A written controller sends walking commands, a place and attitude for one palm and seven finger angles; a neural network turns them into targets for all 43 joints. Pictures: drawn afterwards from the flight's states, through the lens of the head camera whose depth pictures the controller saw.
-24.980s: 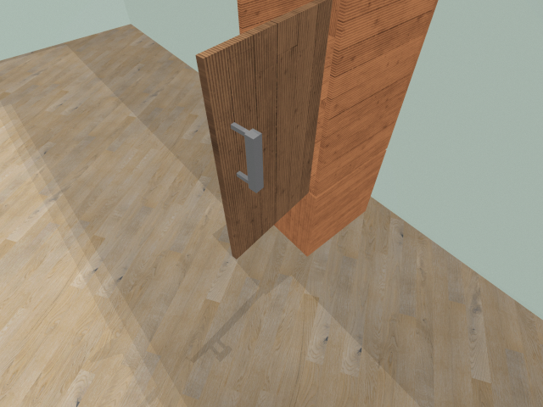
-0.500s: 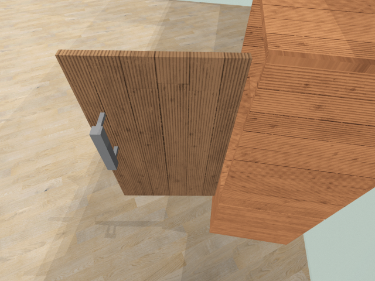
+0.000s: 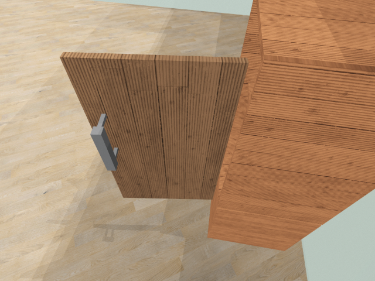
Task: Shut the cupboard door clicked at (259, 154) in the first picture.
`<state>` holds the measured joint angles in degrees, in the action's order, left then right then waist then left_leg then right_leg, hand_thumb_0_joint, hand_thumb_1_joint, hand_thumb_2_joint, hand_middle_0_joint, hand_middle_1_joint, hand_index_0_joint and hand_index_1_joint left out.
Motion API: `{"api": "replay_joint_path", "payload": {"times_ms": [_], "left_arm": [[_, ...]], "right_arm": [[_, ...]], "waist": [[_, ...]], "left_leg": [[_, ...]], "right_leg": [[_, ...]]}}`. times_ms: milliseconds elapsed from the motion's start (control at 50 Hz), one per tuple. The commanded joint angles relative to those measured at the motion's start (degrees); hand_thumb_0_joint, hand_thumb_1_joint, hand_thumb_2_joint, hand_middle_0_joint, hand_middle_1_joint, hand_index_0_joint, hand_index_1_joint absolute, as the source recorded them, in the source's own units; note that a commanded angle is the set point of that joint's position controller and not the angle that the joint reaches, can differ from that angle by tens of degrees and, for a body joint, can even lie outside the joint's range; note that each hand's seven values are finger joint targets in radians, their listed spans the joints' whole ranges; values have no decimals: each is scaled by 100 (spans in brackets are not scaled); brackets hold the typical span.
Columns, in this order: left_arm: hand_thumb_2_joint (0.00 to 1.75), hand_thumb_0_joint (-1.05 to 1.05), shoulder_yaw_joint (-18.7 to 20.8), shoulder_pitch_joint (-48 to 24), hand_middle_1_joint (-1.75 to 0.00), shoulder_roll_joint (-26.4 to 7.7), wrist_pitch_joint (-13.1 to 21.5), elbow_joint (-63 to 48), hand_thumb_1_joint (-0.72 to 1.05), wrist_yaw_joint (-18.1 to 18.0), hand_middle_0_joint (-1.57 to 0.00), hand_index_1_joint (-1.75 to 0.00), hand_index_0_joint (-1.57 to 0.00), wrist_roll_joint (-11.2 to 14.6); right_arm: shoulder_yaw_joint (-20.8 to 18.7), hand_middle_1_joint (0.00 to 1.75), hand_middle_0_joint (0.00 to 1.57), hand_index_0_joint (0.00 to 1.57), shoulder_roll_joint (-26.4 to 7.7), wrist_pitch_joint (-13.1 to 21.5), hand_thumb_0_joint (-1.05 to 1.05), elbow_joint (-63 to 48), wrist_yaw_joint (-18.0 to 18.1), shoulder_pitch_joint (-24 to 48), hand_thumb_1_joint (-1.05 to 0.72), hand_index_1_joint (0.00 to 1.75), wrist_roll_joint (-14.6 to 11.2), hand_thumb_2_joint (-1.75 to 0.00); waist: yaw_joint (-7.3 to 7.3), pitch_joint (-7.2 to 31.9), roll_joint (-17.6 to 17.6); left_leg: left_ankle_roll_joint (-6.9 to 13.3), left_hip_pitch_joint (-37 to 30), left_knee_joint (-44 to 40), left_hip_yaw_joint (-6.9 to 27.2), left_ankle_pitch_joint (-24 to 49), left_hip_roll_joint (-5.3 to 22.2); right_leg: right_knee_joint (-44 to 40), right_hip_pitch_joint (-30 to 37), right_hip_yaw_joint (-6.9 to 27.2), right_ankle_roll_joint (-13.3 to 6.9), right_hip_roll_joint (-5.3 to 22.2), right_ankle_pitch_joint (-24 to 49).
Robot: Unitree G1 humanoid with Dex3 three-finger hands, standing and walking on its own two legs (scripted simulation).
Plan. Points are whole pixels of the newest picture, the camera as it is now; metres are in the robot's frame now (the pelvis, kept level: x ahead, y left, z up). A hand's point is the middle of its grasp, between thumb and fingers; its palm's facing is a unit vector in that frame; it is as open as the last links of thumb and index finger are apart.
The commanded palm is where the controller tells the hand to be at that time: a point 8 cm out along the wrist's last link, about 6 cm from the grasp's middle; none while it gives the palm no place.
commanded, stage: come to a stop and stand still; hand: left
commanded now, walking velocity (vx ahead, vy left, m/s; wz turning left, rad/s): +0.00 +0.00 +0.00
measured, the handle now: (107, 143) +0.41 +0.23 +0.03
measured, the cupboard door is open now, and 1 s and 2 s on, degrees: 99 99 99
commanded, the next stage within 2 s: look again from close up in 0.48 s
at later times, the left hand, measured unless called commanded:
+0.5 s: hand out of the picture +0.01 +0.17 -0.18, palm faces +0.04 -0.99 -0.17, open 7.4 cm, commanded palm none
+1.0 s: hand out of the picture +0.04 +0.22 -0.18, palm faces +0.00 -0.97 -0.23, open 7.4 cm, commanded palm none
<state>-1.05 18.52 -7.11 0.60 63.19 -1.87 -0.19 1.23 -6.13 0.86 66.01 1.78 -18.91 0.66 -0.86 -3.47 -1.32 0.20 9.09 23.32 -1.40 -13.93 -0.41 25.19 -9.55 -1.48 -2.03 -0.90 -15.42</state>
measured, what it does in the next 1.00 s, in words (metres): stands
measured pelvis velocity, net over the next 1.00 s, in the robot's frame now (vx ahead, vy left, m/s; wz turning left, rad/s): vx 0.02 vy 0.03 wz -0.01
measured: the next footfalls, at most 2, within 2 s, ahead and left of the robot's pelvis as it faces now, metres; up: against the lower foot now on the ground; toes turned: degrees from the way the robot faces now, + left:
none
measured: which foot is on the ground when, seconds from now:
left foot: down 0.00-1.00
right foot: down 0.00-1.00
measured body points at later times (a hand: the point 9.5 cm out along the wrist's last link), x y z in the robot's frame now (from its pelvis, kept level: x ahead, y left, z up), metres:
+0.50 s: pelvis +0.02 +0.01 +0.00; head +0.05 +0.02 +0.45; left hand +0.00 +0.22 -0.16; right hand +0.01 -0.20 -0.16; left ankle -0.02 +0.12 -0.74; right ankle -0.02 -0.09 -0.74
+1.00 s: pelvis +0.02 +0.03 -0.01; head +0.03 +0.03 +0.44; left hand +0.04 +0.27 -0.16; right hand +0.04 -0.19 -0.16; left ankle -0.02 +0.12 -0.74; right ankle -0.02 -0.09 -0.74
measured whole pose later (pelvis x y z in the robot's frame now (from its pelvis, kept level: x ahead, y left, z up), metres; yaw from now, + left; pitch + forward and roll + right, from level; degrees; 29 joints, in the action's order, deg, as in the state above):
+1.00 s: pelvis +0.02 +0.03 -0.01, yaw -1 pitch -1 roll +0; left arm -1.3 14.8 -9.9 0.2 60.5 -2.3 -0.2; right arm 1.1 -10.5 1.4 60.7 1.7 -15.0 0.8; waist -0.2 -1.8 0.9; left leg 3.2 8.7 27.0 -3.0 -17.7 -2.7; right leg 28.6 -9.3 0.2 0.8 1.5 -18.6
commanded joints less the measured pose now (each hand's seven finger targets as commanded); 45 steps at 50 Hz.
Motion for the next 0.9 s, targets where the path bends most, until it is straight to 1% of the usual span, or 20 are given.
{"api": "replay_joint_path", "payload": {"times_ms": [0,120,200,260,320,480,540,560,580,600,620,640,660,680,700,720,760,780,820,880], "left_arm": [[90,0,127,519,-30,-510,116,-75,90,-48,-20,-30,-20,-12],[90,0,125,606,-30,-414,109,-8,90,-80,-20,-30,-20,-24],[90,0,133,603,-30,-395,94,-12,90,-84,-20,-30,-20,-28],[90,0,135,609,-30,-393,106,-12,90,-92,-20,-30,-20,-32],[90,0,142,549,-30,-402,98,-30,90,-92,-20,-30,-20,-35],[90,0,170,436,-30,-514,96,-60,90,-84,-20,-30,-20,-33],[90,0,169,410,-30,-546,96,-68,90,-78,-20,-30,-20,-30],[90,0,175,665,-30,-776,281,115,90,-279,-20,-30,-20,-137],[90,0,213,440,-30,-950,277,-181,90,-245,-20,-30,-20,-60],[90,0,198,169,-30,-979,301,-301,90,-171,-20,-30,-20,-41],[90,0,167,102,-30,-860,291,-342,90,-137,-20,-30,-20,-26],[90,0,136,57,-30,-776,267,-350,90,-118,-20,-30,-20,-31],[90,0,121,98,-30,-735,241,-347,90,-112,-20,-30,-20,-38],[90,0,109,129,-30,-703,210,-331,90,-111,-20,-30,-20,-34],[90,0,103,98,-30,-706,177,-336,90,-91,-20,-30,-20,-29],[90,0,102,102,-30,-708,147,-347,90,-91,-20,-30,-20,-27],[90,0,96,72,-30,-706,111,-363,90,-85,-20,-30,-20,-28],[90,0,92,32,-30,-725,89,-388,90,-82,-20,-30,-20,-25],[90,0,102,-7,-30,-763,58,-417,90,-66,-20,-30,-20,-29],[90,0,105,-33,-30,-812,37,-436,90,-61,-20,-30,-20,-34]], "right_arm": [[-57,30,20,20,-458,122,0,-129,66,-355,-90,30,-34,-90],[-78,30,20,20,-391,121,0,-77,92,-395,-90,30,-37,-90],[-86,30,20,20,-357,117,0,-86,100,-360,-90,30,-32,-90],[-85,30,20,20,-394,127,0,-70,100,-332,-90,30,-31,-90],[-91,30,20,20,-410,123,0,-78,97,-305,-90,30,-26,-90],[-94,30,20,20,-519,143,0,-142,103,-213,-90,30,-20,-90],[-101,30,20,20,-562,136,0,-159,98,-156,-90,30,-17,-90],[-167,30,20,20,-910,181,0,-543,11,429,-90,30,-89,-90],[-163,30,20,20,-687,117,0,-743,-18,99,-90,30,-31,-90],[-134,30,20,20,-620,89,0,-759,-46,78,-90,30,40,-90],[-148,30,20,20,-630,97,0,-783,-32,-30,-90,30,25,-90],[-137,30,20,20,-694,116,0,-781,-28,-61,-90,30,19,-90],[-128,30,20,20,-753,144,0,-791,-17,-91,-90,30,13,-90],[-123,30,20,20,-789,152,0,-798,3,-81,-90,30,7,-90],[-107,30,20,20,-805,158,0,-817,15,-51,-90,30,16,-90],[-107,30,20,20,-852,144,0,-841,24,-15,-90,30,13,-90],[-108,30,20,20,-888,132,0,-852,17,27,-90,30,10,-90],[-106,30,20,20,-930,120,0,-854,9,28,-90,30,9,-90],[-95,30,20,20,-946,124,0,-841,6,80,-90,30,19,-90],[-91,30,20,20,-980,125,0,-805,-4,117,-90,30,10,-90]], "waist": [[-12,59,121],[-2,-42,50],[-3,-152,158],[4,-67,34],[8,-178,52],[10,-27,212],[6,-43,156],[-101,136,176],[173,443,179],[171,584,522],[242,533,417],[226,423,370],[186,381,364],[154,344,271],[130,319,423],[112,132,271],[109,-7,19],[120,-87,-15],[82,-211,209],[66,-190,80]], "left_leg": [[134,-77,-304,404,1415,545],[147,-107,-311,401,1466,541],[171,-102,-348,397,1442,553],[171,-192,-331,420,1567,553],[176,-124,-370,429,1543,544],[186,-272,-390,455,1881,556],[189,-288,-405,458,1798,557],[39,27,887,253,2516,640],[69,187,615,352,511,420],[63,201,475,263,193,300],[103,191,377,365,371,372],[150,227,325,476,860,449],[188,228,308,544,1370,525],[227,217,305,592,1591,555],[254,159,266,600,1781,579],[263,268,243,621,1628,580],[267,295,118,622,1299,548],[273,321,40,644,1092,541],[296,390,-96,678,1053,541],[295,333,-194,648,951,534]], "right_leg": [[-362,98,563,-104,663,1429],[-362,88,549,-77,677,1540],[-396,29,540,-66,648,1407],[-365,52,564,-62,684,1587],[-383,41,545,-52,674,1513],[-372,167,531,-41,694,1640],[-393,160,523,-33,705,1628],[-305,52,666,115,932,3773],[-184,245,849,-75,1105,2971],[-65,323,858,-218,1089,2837],[22,121,773,-250,938,2170],[98,39,654,-216,788,1839],[162,49,583,-186,696,1711],[158,66,540,-163,650,1543],[194,36,512,-170,600,1444],[152,-16,510,-147,579,1182],[76,-103,549,-124,590,974],[51,-156,568,-109,563,768],[50,-173,539,-92,537,581],[-14,-155,559,-53,554,542]]}}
